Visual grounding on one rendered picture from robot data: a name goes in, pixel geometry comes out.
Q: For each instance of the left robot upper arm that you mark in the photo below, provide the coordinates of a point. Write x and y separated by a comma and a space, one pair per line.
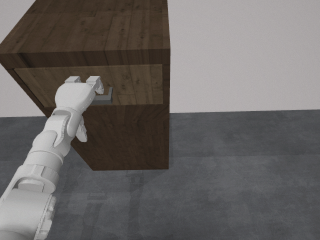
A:
26, 215

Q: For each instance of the handle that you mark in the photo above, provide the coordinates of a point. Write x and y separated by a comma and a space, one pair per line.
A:
103, 99

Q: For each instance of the cabinet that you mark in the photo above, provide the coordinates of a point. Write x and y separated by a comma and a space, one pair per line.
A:
79, 33

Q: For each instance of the drawer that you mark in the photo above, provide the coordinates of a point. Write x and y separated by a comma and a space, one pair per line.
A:
140, 84

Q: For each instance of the left robot hand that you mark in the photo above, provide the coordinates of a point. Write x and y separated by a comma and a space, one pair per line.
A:
78, 96

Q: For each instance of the left robot forearm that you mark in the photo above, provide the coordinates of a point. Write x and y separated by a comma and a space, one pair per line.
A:
40, 170

